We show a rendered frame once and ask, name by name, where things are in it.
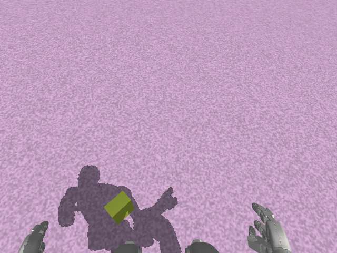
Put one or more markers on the right robot hand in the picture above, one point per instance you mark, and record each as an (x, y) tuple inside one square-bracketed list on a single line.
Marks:
[(273, 234)]

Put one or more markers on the left robot hand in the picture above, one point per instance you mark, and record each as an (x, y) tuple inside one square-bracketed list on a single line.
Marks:
[(33, 243)]

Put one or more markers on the carton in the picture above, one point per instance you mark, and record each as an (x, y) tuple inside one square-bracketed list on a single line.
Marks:
[(120, 207)]

